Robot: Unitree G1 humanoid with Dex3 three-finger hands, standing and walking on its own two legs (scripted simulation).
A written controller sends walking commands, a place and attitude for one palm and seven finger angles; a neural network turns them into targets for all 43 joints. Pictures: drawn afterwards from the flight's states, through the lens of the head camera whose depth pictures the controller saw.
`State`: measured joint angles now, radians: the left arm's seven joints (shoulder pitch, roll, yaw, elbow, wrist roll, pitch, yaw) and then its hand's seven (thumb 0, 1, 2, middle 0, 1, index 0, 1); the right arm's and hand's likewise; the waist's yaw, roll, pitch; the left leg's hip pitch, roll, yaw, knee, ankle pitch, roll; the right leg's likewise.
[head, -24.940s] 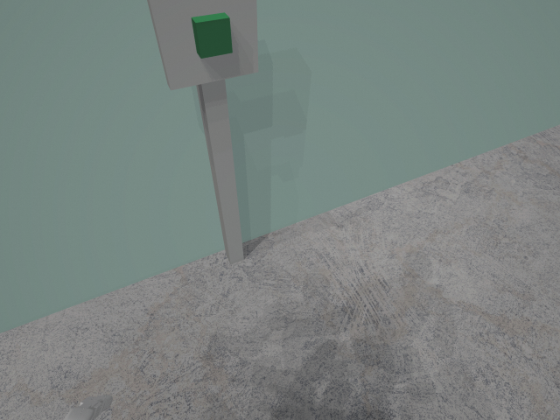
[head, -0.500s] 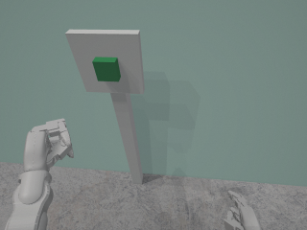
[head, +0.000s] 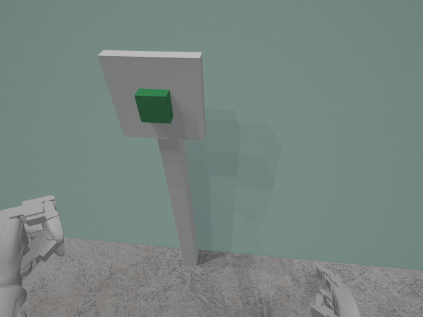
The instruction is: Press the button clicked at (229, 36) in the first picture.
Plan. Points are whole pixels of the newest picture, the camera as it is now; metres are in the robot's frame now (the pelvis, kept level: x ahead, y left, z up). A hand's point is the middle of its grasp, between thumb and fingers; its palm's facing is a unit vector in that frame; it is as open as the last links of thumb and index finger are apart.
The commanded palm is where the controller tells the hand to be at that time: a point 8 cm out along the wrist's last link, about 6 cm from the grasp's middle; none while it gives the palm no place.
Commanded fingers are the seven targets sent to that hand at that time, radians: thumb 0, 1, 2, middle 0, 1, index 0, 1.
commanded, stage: draw the hand back to the body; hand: left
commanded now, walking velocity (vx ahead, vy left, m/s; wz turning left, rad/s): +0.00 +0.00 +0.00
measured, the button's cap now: (155, 105) +0.50 +0.20 +0.17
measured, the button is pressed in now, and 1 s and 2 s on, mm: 0 0 0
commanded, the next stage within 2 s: step back with the hand held close in 0.18 s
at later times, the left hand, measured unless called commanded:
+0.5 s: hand (66, 229) +0.18 +0.24 +0.15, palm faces +0.35 -0.83 -0.44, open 3.1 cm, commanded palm +0.12 +0.28 +0.17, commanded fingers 0.00 0.90 0.90 -1.30 -1.50 -1.30 -1.50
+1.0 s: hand (14, 291) +0.10 +0.26 +0.15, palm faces +0.37 -0.82 -0.44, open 3.1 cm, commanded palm +0.04 +0.30 +0.17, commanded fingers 0.00 0.90 0.90 -1.30 -1.50 -1.30 -1.50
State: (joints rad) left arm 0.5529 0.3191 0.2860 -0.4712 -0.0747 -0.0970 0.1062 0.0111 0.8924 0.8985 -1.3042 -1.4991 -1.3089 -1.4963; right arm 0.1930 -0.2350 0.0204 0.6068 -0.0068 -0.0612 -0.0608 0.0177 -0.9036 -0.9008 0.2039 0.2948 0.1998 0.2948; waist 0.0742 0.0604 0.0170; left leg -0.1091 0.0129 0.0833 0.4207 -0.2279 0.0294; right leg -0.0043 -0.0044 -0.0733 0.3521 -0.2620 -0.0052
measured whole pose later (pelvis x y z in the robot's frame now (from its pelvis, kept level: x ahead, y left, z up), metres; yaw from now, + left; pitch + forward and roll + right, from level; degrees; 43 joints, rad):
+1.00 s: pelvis -0.09 +0.02 -0.02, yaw +0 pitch +0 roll -2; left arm 0.62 0.37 0.35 -0.59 -0.04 -0.21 0.15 0.01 0.89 0.90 -1.31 -1.50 -1.31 -1.50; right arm 0.22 -0.23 0.01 0.53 0.00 -0.03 -0.07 0.02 -0.90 -0.90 0.21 0.29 0.20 0.29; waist 0.01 0.03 0.02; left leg -0.44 0.01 0.06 0.62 -0.28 0.04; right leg -0.32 0.00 -0.07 0.52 -0.20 0.00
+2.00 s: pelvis -0.30 +0.09 -0.01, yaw -2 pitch -2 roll -2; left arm 0.44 0.37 0.37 -0.51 -0.01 -0.18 0.18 0.01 0.89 0.90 -1.31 -1.50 -1.31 -1.50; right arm 0.25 -0.18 0.00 0.66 -0.02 -0.12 -0.08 0.02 -0.90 -0.90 0.20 0.29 0.20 0.29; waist -0.03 -0.07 -0.01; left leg -0.28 0.02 -0.01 0.63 -0.32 0.02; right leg -0.46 -0.01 -0.04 0.93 -0.46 -0.01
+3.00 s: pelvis -0.27 +0.08 +0.00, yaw +1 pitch -2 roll +0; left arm 0.30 0.15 0.01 1.11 0.00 0.01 0.03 0.00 0.91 0.90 -0.34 -0.46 -0.34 -0.46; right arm 0.26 -0.17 -0.01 1.08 -0.02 0.03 -0.03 0.01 -0.93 -0.90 0.20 0.29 0.20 0.29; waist -0.01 0.03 0.05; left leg -0.21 0.04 0.09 0.46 -0.21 0.00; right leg -0.07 -0.04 -0.13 0.44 -0.33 0.00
